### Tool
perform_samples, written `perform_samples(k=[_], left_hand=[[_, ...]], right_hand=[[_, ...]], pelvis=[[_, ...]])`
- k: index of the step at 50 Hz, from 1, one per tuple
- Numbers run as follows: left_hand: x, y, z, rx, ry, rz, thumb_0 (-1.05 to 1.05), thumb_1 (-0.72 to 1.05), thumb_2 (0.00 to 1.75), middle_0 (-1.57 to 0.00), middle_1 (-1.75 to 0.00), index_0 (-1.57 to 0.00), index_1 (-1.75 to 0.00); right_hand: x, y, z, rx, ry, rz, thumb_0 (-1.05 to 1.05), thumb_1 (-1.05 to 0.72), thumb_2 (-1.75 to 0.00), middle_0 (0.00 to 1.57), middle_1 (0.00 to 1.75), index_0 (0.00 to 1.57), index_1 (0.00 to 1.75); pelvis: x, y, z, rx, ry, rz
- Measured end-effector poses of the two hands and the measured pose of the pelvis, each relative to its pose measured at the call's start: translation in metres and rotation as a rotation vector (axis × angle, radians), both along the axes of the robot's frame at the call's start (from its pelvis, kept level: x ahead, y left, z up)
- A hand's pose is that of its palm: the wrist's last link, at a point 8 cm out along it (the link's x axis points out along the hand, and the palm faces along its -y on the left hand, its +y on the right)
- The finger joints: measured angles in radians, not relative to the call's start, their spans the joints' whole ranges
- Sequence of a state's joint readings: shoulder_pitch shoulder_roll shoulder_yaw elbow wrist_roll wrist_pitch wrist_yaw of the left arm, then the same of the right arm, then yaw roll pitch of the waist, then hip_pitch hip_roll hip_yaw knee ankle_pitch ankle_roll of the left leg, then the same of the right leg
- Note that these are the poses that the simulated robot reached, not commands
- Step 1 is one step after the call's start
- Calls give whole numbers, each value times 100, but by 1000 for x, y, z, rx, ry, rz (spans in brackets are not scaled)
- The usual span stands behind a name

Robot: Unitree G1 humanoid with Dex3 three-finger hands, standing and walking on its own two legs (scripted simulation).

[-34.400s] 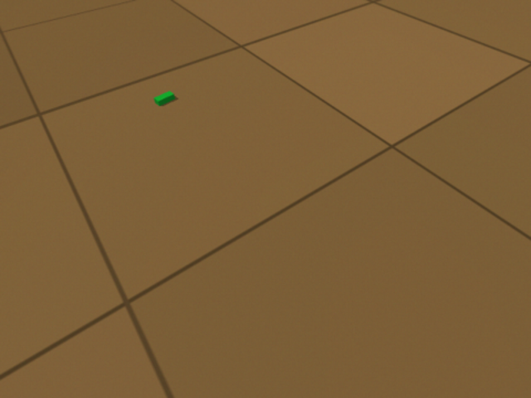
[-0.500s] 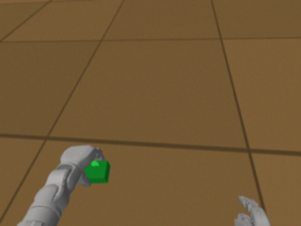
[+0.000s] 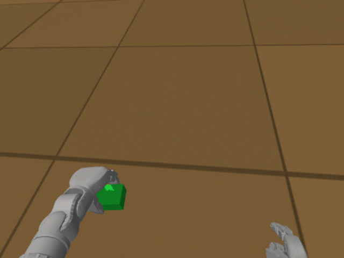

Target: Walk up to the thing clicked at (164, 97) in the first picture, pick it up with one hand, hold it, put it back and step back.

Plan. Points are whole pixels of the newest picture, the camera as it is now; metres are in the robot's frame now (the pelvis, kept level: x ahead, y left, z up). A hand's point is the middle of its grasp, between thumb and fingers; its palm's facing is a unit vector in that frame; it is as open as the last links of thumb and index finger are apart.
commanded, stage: hold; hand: left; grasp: from above
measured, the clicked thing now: (101, 197) +0.30 +0.22 -0.07
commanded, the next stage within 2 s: crouch in 0.16 s
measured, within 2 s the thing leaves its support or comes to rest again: neither
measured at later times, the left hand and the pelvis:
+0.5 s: hand (99, 197) +0.29 +0.22 -0.05, palm faces -0.47 -0.04 -0.88, open 8.4 cm; pelvis +0.00 +0.00 +0.00, yaw +0 degrees
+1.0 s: hand (119, 206) +0.35 +0.24 -0.28, palm faces -0.42 +0.06 -0.91, open 8.4 cm; pelvis -0.04 +0.01 -0.16, yaw +1 degrees
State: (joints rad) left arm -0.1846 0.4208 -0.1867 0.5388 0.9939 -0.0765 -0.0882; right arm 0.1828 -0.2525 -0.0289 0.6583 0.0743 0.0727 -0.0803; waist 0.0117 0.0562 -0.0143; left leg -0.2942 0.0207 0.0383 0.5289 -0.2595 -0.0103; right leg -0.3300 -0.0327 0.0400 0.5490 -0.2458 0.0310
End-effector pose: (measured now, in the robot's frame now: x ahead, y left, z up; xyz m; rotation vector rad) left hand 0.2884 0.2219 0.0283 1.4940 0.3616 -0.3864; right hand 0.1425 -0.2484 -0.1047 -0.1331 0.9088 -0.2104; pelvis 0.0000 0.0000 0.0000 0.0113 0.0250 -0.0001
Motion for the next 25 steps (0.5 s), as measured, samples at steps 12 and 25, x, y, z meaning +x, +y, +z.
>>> perform_samples(k=[12, 25], left_hand=[[5, 0, 0, -1, 0, 3, 0, 27, 22, -84, -35, -88, -28], [8, 2, -23, -2, 13, -11, 0, 27, 21, -83, -35, -87, -28]], right_hand=[[1, -2, 1, -5, 17, -6, 1, -91, -90, 20, 29, 20, 30], [-3, -4, -3, -16, 54, -8, 1, -90, -90, 20, 30, 20, 30]], pelvis=[[2, 0, 2, 0, 0, 0], [3, -1, -2, 0, 36, 7]])
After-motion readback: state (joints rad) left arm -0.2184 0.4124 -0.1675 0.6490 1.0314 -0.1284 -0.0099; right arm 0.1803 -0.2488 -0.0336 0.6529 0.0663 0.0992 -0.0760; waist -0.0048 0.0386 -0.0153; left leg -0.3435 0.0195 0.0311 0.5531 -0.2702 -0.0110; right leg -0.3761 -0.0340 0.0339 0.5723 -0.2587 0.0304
